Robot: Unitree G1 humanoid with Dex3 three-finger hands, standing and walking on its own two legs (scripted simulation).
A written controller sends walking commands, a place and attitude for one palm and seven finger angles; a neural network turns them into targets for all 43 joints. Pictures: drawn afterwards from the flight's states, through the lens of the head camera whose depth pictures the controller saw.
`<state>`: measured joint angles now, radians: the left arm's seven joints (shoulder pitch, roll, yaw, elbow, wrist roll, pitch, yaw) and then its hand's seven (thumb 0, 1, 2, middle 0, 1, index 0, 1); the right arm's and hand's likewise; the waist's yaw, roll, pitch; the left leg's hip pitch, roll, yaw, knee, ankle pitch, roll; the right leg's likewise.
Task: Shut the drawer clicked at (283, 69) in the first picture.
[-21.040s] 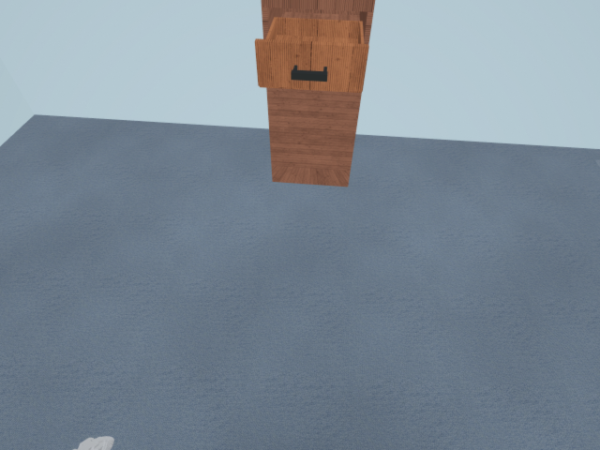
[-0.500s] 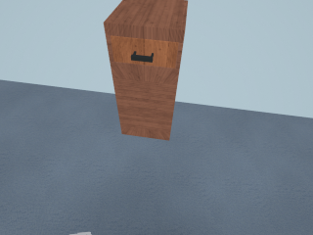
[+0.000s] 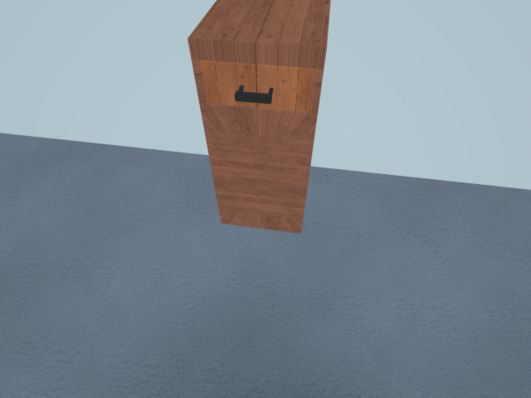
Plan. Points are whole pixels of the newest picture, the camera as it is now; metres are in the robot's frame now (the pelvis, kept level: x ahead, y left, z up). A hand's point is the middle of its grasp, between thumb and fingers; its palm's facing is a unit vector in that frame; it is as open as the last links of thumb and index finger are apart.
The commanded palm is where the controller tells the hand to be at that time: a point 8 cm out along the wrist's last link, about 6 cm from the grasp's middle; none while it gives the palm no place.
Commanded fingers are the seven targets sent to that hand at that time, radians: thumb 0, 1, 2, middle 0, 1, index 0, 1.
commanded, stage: let the arm hang, fingers relaxed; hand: left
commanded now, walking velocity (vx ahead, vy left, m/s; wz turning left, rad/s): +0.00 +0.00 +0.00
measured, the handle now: (254, 93) +0.92 +0.09 -0.04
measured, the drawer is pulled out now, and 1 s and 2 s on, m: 0.00 0.00 0.00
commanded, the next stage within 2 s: look to check the result in 0.36 s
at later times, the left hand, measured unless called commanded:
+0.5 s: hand out of the picture +0.00 +0.15 -0.18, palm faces +0.05 -0.98 -0.18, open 7.4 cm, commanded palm none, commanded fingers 0.00 0.90 0.90 -0.20 -0.30 -0.20 -0.30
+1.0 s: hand out of the picture +0.01 +0.15 -0.18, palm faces +0.05 -0.98 -0.18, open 7.4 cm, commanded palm none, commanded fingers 0.00 0.90 0.90 -0.20 -0.30 -0.20 -0.30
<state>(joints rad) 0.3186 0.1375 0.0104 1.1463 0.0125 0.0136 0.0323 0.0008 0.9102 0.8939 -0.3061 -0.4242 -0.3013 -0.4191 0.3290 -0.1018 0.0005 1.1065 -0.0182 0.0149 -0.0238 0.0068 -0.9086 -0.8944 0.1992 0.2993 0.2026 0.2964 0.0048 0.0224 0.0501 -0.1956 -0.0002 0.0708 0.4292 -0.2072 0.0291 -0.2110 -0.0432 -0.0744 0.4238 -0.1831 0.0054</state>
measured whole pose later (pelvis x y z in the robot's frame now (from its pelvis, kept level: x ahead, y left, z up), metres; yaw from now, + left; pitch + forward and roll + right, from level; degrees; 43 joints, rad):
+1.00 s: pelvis +0.02 -0.02 +0.00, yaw +0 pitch -2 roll +0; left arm 0.28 0.12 0.02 1.14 0.01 0.00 0.04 0.00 0.91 0.89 -0.20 -0.30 -0.20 -0.30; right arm 0.31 -0.10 -0.01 1.13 -0.02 0.00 -0.03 0.00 -0.91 -0.89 0.20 0.30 0.20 0.30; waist 0.00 0.01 0.06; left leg -0.16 0.02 0.07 0.41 -0.22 0.00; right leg -0.18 -0.02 -0.08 0.41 -0.20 -0.01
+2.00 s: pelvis +0.03 -0.02 +0.00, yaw +0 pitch -2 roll +0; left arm 0.27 0.13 0.02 1.15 0.01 -0.01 0.04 0.00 0.91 0.89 -0.20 -0.30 -0.20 -0.30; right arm 0.29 -0.12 -0.01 1.15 -0.02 0.00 -0.04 0.00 -0.91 -0.89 0.20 0.30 0.20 0.30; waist 0.00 0.01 0.06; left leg -0.13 0.02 0.06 0.38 -0.23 0.00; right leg -0.15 -0.02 -0.08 0.39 -0.22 -0.02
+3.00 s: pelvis +0.04 -0.03 +0.00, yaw +0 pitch -1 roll +0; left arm 0.25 0.15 0.02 1.15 0.01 -0.01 0.03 0.00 0.91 0.89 -0.20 -0.30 -0.20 -0.30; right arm 0.27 -0.14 -0.01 1.15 -0.02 0.00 -0.04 0.01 -0.91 -0.89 0.20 0.30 0.20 0.30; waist 0.00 0.01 0.05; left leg -0.11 0.03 0.06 0.37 -0.23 -0.01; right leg -0.13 -0.01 -0.09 0.37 -0.22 -0.02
